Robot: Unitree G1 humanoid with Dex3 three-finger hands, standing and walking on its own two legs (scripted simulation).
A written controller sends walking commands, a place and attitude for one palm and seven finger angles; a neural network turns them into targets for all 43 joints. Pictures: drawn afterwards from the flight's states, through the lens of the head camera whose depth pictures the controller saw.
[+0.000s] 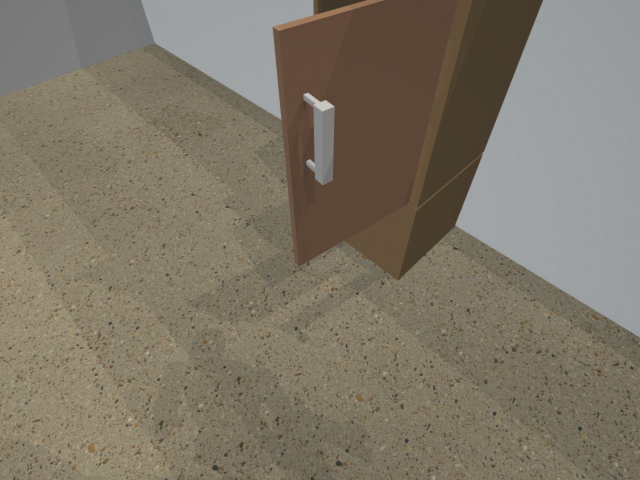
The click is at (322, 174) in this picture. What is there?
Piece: cupboard door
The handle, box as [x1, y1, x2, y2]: [303, 93, 334, 184]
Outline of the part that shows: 303,94 303,99 314,108 315,162 314,163 310,159 306,161 306,164 315,172 315,178 321,184 332,180 334,106 325,100 320,102 308,93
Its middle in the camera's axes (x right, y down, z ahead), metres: -0.01 -0.18 +0.72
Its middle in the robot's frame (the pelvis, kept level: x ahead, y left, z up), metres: +0.67 +0.04 +0.04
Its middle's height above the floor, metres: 0.83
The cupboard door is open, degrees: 81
